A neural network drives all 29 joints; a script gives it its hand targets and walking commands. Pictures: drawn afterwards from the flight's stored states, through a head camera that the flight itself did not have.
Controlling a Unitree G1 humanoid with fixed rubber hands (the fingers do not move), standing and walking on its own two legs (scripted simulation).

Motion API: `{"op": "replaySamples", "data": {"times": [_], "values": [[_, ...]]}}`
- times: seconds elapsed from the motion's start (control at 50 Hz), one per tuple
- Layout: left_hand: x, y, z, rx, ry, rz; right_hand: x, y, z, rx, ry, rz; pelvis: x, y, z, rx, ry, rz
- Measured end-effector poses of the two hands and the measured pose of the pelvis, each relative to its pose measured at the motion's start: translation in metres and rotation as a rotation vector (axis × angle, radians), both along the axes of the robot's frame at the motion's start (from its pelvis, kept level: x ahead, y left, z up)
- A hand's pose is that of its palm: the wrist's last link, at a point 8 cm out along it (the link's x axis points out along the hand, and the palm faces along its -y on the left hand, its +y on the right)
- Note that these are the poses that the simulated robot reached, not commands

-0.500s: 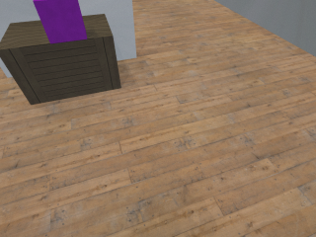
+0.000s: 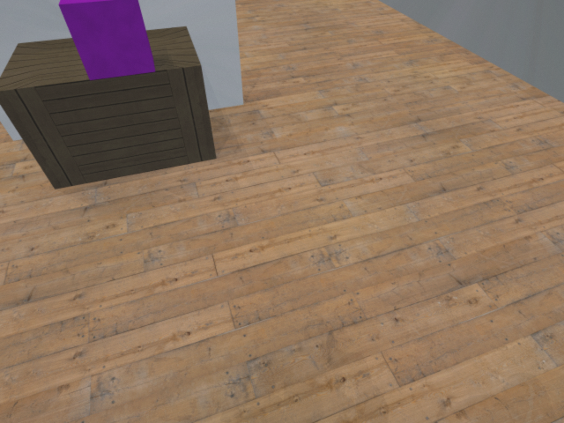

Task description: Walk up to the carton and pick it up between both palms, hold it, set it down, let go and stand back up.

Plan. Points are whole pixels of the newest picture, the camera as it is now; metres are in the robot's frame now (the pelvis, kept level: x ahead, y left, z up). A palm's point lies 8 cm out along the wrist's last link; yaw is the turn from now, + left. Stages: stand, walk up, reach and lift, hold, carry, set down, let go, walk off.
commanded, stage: stand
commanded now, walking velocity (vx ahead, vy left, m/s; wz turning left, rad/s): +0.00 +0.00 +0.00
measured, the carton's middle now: (111, 34) +1.60 +0.78 -0.07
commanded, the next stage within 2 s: none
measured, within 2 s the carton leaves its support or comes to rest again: neither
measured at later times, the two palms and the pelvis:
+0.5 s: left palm out of the picture +0.03 +0.25 -0.13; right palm out of the picture +0.03 -0.24 -0.12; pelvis +0.00 +0.00 +0.00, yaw +0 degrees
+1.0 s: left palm out of the picture +0.02 +0.24 -0.13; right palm out of the picture +0.02 -0.24 -0.13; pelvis +0.00 +0.00 +0.00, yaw +1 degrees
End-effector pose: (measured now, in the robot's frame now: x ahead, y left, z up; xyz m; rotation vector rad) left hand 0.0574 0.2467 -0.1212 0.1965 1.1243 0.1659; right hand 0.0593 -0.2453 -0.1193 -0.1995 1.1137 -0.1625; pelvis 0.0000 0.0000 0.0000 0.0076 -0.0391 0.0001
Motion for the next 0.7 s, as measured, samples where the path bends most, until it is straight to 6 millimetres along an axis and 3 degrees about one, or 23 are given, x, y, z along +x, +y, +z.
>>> {"op": "replaySamples", "data": {"times": [0.7], "values": [[-0.034, -0.001, -0.008, -0.004, 0.121, 0.039, -0.034, 0.004, -0.008, 0.004, 0.125, -0.031, 0.001, 0.001, 0.004, -0.002, -0.003, 0.006]]}}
